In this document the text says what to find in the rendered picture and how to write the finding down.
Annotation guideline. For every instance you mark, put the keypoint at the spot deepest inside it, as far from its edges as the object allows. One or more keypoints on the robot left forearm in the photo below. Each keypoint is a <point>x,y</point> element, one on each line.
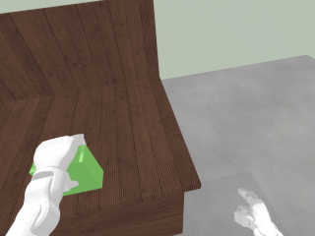
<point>40,213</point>

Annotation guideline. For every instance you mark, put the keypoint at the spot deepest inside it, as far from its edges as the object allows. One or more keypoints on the robot right forearm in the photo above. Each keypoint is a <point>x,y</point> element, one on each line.
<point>265,227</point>

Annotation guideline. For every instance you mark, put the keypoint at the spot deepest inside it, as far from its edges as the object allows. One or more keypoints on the sponge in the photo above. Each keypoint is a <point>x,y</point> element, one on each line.
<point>84,169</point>

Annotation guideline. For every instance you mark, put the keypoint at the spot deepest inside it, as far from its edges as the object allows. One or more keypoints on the table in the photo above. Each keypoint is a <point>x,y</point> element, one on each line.
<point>92,68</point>

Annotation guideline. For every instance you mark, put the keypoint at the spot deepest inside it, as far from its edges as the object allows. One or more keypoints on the robot right hand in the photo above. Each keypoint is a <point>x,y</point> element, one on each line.
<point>246,216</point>

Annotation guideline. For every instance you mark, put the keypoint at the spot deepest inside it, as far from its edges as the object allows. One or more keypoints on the robot left hand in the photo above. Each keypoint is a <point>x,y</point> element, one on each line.
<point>59,153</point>

